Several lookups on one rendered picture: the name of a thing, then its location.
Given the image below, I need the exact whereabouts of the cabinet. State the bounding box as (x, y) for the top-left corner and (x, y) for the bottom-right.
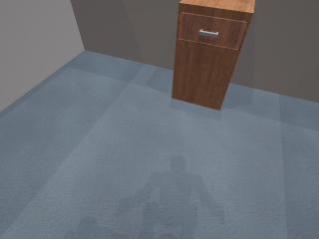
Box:
(171, 0), (255, 111)

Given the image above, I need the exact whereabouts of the handle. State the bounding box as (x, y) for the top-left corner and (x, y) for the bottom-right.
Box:
(198, 29), (218, 38)

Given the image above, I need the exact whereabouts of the drawer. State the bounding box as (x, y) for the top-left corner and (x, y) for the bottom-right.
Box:
(179, 12), (246, 50)

